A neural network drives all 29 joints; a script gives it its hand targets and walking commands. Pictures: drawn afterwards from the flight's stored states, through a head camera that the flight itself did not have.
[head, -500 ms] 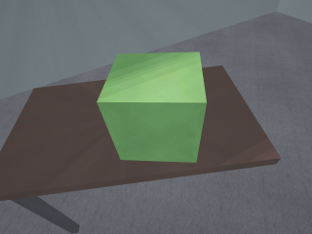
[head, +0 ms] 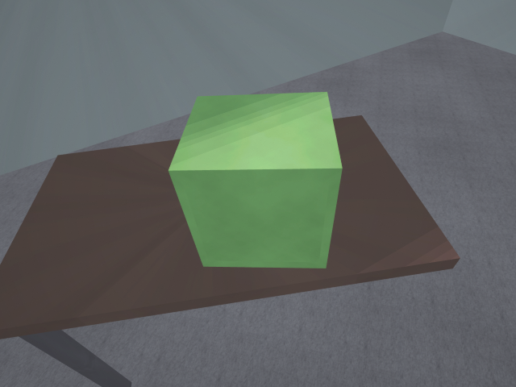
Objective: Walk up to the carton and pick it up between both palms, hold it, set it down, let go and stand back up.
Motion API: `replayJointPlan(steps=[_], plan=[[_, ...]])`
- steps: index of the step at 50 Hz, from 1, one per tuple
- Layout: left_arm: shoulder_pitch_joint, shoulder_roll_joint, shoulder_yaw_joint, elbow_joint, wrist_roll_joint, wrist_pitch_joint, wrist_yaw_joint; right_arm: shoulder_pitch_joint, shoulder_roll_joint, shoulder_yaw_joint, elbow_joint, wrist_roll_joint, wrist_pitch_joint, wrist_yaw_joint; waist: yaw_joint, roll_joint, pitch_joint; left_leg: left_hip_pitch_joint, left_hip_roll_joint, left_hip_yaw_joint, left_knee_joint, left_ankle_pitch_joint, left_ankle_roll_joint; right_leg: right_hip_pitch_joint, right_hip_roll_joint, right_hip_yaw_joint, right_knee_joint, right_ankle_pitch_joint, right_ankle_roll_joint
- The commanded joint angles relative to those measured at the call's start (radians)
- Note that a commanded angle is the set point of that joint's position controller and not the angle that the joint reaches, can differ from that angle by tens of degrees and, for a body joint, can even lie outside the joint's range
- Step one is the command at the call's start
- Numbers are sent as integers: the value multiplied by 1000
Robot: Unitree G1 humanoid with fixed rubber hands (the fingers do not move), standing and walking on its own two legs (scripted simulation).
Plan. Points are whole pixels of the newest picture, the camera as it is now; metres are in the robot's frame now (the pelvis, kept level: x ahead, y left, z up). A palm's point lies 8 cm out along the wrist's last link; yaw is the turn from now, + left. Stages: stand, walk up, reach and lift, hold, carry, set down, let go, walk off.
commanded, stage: stand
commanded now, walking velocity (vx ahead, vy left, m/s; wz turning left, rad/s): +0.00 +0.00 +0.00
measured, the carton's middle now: (262, 183) +0.49 +0.03 +0.04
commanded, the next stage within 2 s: none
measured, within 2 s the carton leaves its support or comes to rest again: neither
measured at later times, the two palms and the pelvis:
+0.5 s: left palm out of the picture -0.05 +0.20 -0.14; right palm out of the picture -0.06 -0.21 -0.16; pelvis -0.02 +0.00 +0.00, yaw +0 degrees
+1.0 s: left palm out of the picture -0.03 +0.20 -0.14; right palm out of the picture -0.06 -0.23 -0.16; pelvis -0.02 -0.01 +0.00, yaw +0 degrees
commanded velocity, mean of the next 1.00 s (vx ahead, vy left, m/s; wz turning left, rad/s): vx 0.00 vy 0.00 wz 0.00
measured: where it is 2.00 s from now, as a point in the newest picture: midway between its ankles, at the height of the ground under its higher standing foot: outside the picture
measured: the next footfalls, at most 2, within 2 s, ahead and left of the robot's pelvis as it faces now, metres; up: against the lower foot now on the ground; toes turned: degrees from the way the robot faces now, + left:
none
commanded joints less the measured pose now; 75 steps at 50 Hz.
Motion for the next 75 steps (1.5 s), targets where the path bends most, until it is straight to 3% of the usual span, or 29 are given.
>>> replayJointPlan(steps=[1,4,7,8,10,11,13,14,15,18,19,21,26,28,30,32,34,37,41,42,44,48,51,52,53,58,68,72,75], plan=[[62,91,14,4,-9,-4,0,65,-99,-15,-18,2,-10,0,14,4,144,-64,96,-149,-140,-56,28,-89,-40,44,-92,56,-49],[61,87,4,27,-2,-11,5,56,-116,-24,-19,3,-7,-4,-12,-100,128,-37,105,-149,-133,-60,45,-109,-39,38,-91,59,-46],[51,58,-1,28,-14,-7,7,69,-52,-9,-12,-2,-9,-11,0,-18,125,-40,79,-128,-127,-44,36,-109,-50,67,-103,76,-49],[73,77,-5,48,-2,-2,13,99,-98,-18,0,5,-10,-17,-26,-32,96,15,82,-118,-129,-49,32,-107,-40,44,-90,84,-32],[47,74,-5,35,-4,-8,10,82,-77,-15,0,9,-7,-12,-4,-73,138,-35,87,-127,-135,-59,37,-101,-33,52,-86,59,-42],[77,95,-9,61,0,-7,11,108,-91,-21,11,7,-3,-16,-10,-13,166,-33,68,-100,-111,-48,26,-133,-38,57,-103,52,-42],[41,103,-8,48,5,-1,6,81,-83,-19,8,11,10,-13,-4,-88,184,-48,83,-108,-120,-77,37,-141,-40,36,-101,44,-42],[74,92,2,58,-2,-4,6,76,-86,-14,2,-1,4,-17,5,-24,164,-50,78,-110,-115,-82,34,-125,-49,54,-93,32,-44],[81,59,-22,74,-5,-2,7,102,-82,-28,-12,12,7,-10,-14,-35,160,-65,76,-107,-119,-116,24,-132,-36,56,-87,8,-42],[25,77,-12,48,2,1,11,67,-64,-16,-5,7,8,-11,2,-9,160,-107,72,-125,-134,-115,36,-115,-42,62,-91,-3,-59],[44,82,-18,54,6,-3,21,48,-98,-26,-13,12,3,-17,-3,-67,133,-76,93,-149,-140,-120,54,-114,-39,59,-85,20,-56],[17,97,-7,57,7,2,11,42,-80,-24,-11,2,-3,-6,-4,0,149,-62,78,-107,-126,-127,32,-136,-36,54,-93,7,-52],[49,59,-15,76,4,16,13,92,-79,-24,11,8,6,-16,-10,7,188,-132,96,-149,-158,-221,38,-137,-17,13,-50,-55,-49],[58,65,-12,69,-4,10,13,68,-71,-26,1,4,14,-19,-8,-47,143,-133,120,-157,-156,-232,57,-117,-22,11,-29,-59,-45],[58,93,-9,59,-3,1,7,30,-114,-33,-26,4,19,-12,20,-27,137,-142,114,-164,-156,-241,53,-131,-16,30,-31,-56,-46],[32,73,-5,54,5,4,2,30,-60,-26,-17,-5,21,-15,11,-42,153,-142,95,-129,-109,-188,39,-135,-29,38,-64,-41,-47],[45,107,2,54,-6,6,5,89,-73,-22,2,9,19,-13,4,-121,178,-114,70,-119,-84,-153,40,-190,-57,102,-129,-106,-55],[-15,130,17,33,3,7,6,94,-56,-14,9,-3,22,-16,-12,-115,149,-45,55,-89,-47,-155,24,-246,-48,119,-157,-200,-66],[-10,126,21,38,4,6,7,87,-60,-18,6,-1,14,-15,-26,-85,133,-34,72,-109,-72,-156,28,-231,-39,113,-133,-146,-53],[-28,95,17,23,-1,10,4,61,-59,-12,-4,-4,11,-16,4,-78,129,-68,102,-139,-104,-180,35,-212,-37,82,-123,-107,-44],[22,71,-2,40,-10,-1,2,51,-75,-25,-23,9,2,-12,6,-3,60,-38,106,-146,-121,-157,33,-150,-20,57,-80,-25,-47],[41,64,-1,57,-6,1,-6,61,-85,-18,-5,3,7,-21,13,20,104,-82,119,-155,-153,-210,35,-132,-9,31,-49,10,-43],[-1,96,14,36,3,1,-1,42,-52,-11,-16,-2,6,-23,14,17,123,-81,114,-138,-147,-165,42,-141,-28,31,-73,34,-54],[37,42,-3,67,-3,0,2,71,-82,-18,-8,1,10,-21,-6,-50,96,-50,97,-109,-106,-134,31,-136,-13,52,-81,-22,-53],[22,94,-3,52,-10,0,-3,49,-96,-21,-15,0,7,-12,5,-13,127,-59,91,-116,-85,-110,30,-179,-42,80,-116,-36,-63],[-57,128,6,21,0,-2,-4,55,-97,-27,-24,5,-3,-5,-20,-131,115,-1,68,-73,-29,-41,16,-232,-60,126,-178,-94,-63],[2,123,23,54,-18,-10,-3,109,-34,4,12,14,-9,-18,13,-33,79,1,76,-76,-52,-10,12,-134,-34,110,-134,25,-69],[20,69,7,76,-17,-13,8,74,-53,-1,-5,13,-20,-21,23,-48,40,-7,98,-96,-64,53,25,-58,-50,80,-84,160,-67],[-19,71,-1,70,-10,-17,10,71,-100,-12,0,3,-22,-26,-2,-24,75,18,101,-67,-43,129,22,-76,-56,85,-66,231,-79]])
